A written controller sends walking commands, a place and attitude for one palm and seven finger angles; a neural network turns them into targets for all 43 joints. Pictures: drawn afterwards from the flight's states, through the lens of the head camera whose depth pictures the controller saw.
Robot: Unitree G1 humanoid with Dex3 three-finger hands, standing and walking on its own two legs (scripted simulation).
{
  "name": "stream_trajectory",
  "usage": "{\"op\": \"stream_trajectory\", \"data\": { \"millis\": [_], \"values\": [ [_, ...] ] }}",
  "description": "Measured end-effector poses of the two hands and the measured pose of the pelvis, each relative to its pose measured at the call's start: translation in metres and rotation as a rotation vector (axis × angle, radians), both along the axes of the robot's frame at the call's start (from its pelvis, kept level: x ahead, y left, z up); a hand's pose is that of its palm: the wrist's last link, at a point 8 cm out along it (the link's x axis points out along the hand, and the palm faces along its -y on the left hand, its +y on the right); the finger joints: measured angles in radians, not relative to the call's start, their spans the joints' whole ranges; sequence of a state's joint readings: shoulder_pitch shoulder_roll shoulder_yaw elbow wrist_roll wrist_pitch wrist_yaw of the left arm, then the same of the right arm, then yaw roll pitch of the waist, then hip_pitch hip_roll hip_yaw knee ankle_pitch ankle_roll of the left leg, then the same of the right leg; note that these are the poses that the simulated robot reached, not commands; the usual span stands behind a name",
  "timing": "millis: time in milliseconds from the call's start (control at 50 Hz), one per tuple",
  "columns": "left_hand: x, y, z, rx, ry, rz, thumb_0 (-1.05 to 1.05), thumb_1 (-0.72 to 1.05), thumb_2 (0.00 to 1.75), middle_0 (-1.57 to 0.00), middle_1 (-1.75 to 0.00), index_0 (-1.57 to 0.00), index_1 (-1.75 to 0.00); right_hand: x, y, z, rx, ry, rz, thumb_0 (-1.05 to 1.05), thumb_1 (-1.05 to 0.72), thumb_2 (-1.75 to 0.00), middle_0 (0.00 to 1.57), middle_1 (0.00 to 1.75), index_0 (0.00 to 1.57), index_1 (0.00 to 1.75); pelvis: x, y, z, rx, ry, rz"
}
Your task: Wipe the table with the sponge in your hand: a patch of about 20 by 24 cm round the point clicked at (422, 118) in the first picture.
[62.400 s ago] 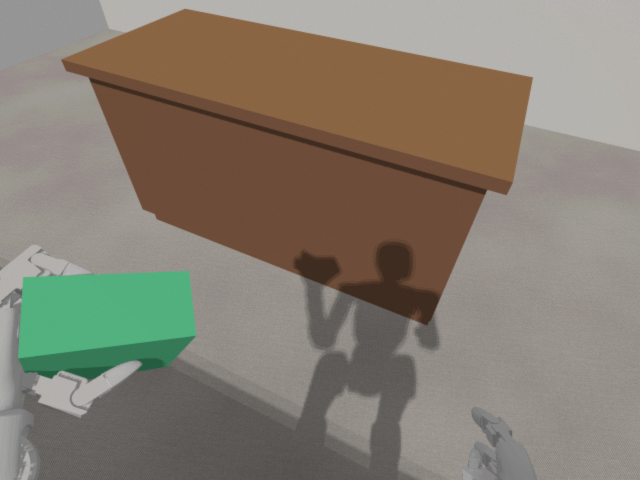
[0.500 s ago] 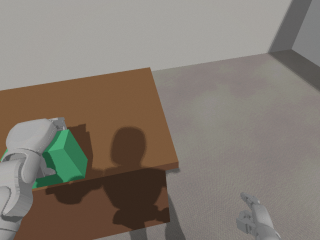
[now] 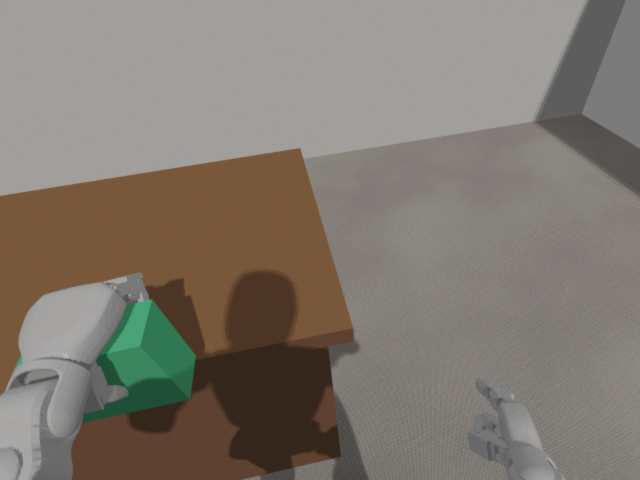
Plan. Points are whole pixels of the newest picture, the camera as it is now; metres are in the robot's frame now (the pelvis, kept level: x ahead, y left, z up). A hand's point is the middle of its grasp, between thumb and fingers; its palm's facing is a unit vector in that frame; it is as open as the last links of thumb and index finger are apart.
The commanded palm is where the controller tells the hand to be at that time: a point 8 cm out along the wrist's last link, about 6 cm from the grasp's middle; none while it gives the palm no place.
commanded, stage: bring the sponge back beside the body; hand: left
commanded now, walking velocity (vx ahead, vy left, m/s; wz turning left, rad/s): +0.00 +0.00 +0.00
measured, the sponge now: (125, 372) +0.19 +0.28 +0.07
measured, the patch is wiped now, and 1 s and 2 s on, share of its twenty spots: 1.00 1.00 1.00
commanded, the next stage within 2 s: step back with the hand held close in 0.38 s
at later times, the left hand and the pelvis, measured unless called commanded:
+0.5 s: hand (111, 347) +0.19 +0.27 +0.13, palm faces +0.07 -0.06 -1.00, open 10.3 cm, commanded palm +0.16 +0.27 +0.19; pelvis -0.01 -0.01 +0.00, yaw -1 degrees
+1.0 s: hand (111, 337) +0.18 +0.25 +0.16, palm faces +0.37 -0.84 -0.40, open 10.3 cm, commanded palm +0.13 +0.29 +0.19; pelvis -0.04 +0.02 -0.02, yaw -1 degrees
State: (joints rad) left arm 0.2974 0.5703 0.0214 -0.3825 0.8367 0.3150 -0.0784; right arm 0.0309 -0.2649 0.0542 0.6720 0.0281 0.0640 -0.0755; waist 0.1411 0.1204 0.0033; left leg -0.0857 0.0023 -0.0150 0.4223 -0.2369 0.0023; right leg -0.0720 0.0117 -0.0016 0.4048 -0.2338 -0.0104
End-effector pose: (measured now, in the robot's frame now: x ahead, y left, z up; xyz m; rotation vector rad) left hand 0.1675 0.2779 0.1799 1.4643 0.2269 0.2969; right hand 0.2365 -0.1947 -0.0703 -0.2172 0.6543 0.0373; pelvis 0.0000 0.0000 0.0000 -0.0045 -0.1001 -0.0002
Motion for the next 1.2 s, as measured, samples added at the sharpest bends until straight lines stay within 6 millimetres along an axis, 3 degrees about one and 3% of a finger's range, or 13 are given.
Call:
{"op": "stream_trajectory", "data": {
  "millis": [240,420,520,580,620,680,740,920,1100,1200],
  "values": [
    [-0.007,0.007,0.004,0.011,-0.037,0.094,0.0,-0.52,1.05,-0.73,-1.29,-0.71,-1.34,-0.003,-0.001,0.002,0.007,-0.003,0.014,0.01,-0.9,-0.9,0.2,0.3,0.2,0.3,-0.006,-0.007,0.0,0.0,-0.014,-0.002],
    [-0.004,-0.01,-0.001,0.008,0.01,0.015,0.0,-0.52,1.05,-0.73,-1.29,-0.71,-1.34,-0.012,-0.011,-0.001,-0.002,-0.004,-0.01,0.01,-0.9,-0.9,0.2,0.3,0.2,0.3,-0.007,-0.008,0.0,0.002,-0.014,-0.007],
    [-0.005,-0.009,0.002,0.025,-0.017,0.013,0.0,-0.52,1.05,-0.73,-1.29,-0.71,-1.34,-0.017,-0.015,-0.006,-0.001,0.015,-0.019,0.01,-0.9,-0.9,0.2,0.3,0.2,0.3,-0.006,-0.008,0.0,0.002,-0.014,-0.01],
    [-0.002,-0.002,-0.005,-0.487,-0.179,-0.042,-0.01,-0.52,1.05,-0.73,-1.29,-0.71,-1.34,-0.022,-0.017,-0.002,0.006,-0.017,-0.021,0.01,-0.9,-0.9,0.2,0.3,0.2,0.3,-0.008,-0.007,-0.003,-0.011,0.032,-0.006],
    [0.003,-0.001,-0.017,-0.7,-0.252,-0.071,-0.01,-0.52,1.05,-0.73,-1.29,-0.71,-1.34,-0.03,-0.02,0.0,-0.002,-0.026,-0.041,0.01,-0.9,-0.9,0.2,0.3,0.2,0.3,-0.009,-0.006,-0.005,-0.018,0.063,-0.006],
    [0.008,-0.006,-0.031,-0.89,-0.33,-0.118,-0.01,-0.52,1.05,-0.73,-1.3,-0.71,-1.34,-0.051,-0.029,-0.002,-0.045,0.01,-0.093,0.01,-0.9,-0.9,0.2,0.3,0.21,0.3,-0.009,-0.004,-0.007,-0.012,0.088,-0.007],
    [0.008,-0.011,-0.03,-0.968,-0.385,-0.176,-0.01,-0.52,1.05,-0.73,-1.3,-0.71,-1.35,-0.074,-0.039,-0.004,-0.089,0.06,-0.154,0.01,-0.9,-0.9,0.2,0.3,0.21,0.3,-0.008,0.001,-0.009,-0.002,0.098,-0.014],
    [-0.013,0.003,0.008,-0.864,-0.55,-0.292,-0.01,-0.53,1.06,-0.73,-1.3,-0.71,-1.35,-0.123,-0.048,-0.02,-0.093,0.121,-0.246,0.01,-0.9,-0.9,0.2,0.3,0.2,0.3,-0.023,0.009,-0.014,-0.006,0.105,-0.022],
    [-0.051,0.021,-0.019,-0.944,-0.564,-0.253,-0.01,-0.53,1.06,-0.73,-1.3,-0.71,-1.35,-0.15,-0.03,-0.018,-0.102,0.073,-0.247,0.01,-0.9,-0.9,0.2,0.3,0.2,0.3,-0.057,0.026,-0.019,-0.02,0.101,-0.017],
    [-0.076,0.034,-0.007,-0.881,-0.62,-0.245,-0.01,-0.53,1.06,-0.73,-1.3,-0.72,-1.35,-0.158,-0.013,-0.008,-0.107,0.027,-0.192,0.01,-0.9,-0.9,0.2,0.3,0.2,0.3,-0.077,0.029,-0.015,-0.04,0.103,0.013]
  ]
}}
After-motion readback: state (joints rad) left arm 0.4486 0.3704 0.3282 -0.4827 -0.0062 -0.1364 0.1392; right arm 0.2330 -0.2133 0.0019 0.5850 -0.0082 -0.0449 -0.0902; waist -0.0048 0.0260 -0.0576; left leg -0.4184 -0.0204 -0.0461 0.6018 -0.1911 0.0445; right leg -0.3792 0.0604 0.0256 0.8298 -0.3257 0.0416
